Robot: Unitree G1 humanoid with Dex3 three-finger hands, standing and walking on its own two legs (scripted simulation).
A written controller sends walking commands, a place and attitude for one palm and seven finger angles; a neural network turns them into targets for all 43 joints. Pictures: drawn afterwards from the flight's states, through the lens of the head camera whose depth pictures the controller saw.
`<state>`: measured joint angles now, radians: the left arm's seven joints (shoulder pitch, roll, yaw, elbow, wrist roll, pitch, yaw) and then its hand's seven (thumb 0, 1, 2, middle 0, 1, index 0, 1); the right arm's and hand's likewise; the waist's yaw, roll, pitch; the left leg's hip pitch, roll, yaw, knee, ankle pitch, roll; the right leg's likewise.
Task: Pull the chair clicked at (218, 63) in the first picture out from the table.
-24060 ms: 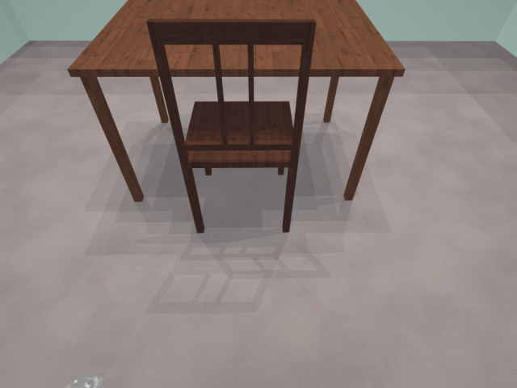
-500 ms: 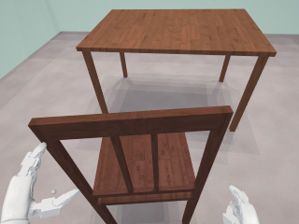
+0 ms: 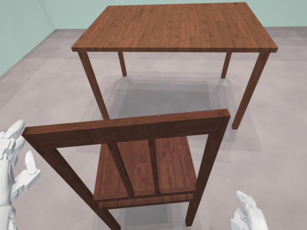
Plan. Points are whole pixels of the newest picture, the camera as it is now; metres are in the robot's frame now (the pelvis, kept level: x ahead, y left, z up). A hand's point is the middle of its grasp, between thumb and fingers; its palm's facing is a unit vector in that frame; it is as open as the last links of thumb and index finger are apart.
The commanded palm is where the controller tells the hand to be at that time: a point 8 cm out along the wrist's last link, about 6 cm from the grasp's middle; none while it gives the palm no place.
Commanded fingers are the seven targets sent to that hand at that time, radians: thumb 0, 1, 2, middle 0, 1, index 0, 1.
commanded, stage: draw the hand back to the body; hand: left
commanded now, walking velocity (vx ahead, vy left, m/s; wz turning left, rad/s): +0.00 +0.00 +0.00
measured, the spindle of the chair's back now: (123, 172) +0.29 +0.14 -0.06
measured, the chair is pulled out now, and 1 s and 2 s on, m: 0.59 0.59 0.59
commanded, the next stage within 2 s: step back with the hand held close in 0.14 s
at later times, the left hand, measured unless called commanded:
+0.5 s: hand (24, 163) +0.19 +0.27 +0.16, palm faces +0.39 -0.77 -0.50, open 7.4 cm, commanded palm +0.13 +0.32 +0.18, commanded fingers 0.00 0.90 0.90 -0.20 -0.30 -0.20 -0.30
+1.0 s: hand out of the picture +0.12 +0.28 +0.16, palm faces +0.46 -0.76 -0.46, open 7.4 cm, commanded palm +0.07 +0.32 +0.18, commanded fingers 0.00 0.90 0.90 -0.20 -0.30 -0.20 -0.30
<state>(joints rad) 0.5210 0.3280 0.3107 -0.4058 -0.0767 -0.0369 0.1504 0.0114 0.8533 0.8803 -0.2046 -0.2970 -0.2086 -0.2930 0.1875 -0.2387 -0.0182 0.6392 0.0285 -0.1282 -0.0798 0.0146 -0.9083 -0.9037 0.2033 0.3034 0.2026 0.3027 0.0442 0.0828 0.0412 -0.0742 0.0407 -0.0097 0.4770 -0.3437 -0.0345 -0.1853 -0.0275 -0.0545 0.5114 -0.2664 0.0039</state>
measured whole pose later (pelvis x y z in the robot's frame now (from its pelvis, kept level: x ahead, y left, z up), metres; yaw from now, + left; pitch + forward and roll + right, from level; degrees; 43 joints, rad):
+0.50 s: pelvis -0.02 +0.02 +0.00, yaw -2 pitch -1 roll +0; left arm 0.53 0.38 0.39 -0.47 -0.05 -0.13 0.15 0.01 0.89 0.90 -0.21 -0.31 -0.21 -0.30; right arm 0.13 -0.23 -0.02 0.59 0.02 -0.06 -0.06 0.01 -0.91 -0.90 0.20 0.30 0.20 0.30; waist 0.01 0.05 0.08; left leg -0.13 0.02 0.03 0.46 -0.30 -0.01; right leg -0.24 -0.05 -0.01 0.46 -0.19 0.03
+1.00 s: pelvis -0.08 +0.02 +0.00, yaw -1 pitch +0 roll -1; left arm 0.54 0.38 0.39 -0.50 -0.03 -0.13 0.20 0.01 0.89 0.90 -0.21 -0.31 -0.21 -0.30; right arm 0.19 -0.22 -0.02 0.60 0.01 -0.06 -0.09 0.01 -0.91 -0.90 0.20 0.30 0.20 0.30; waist 0.02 0.03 0.02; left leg -0.31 0.03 0.01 0.58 -0.28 0.00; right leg -0.37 -0.03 -0.03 0.49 -0.14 0.02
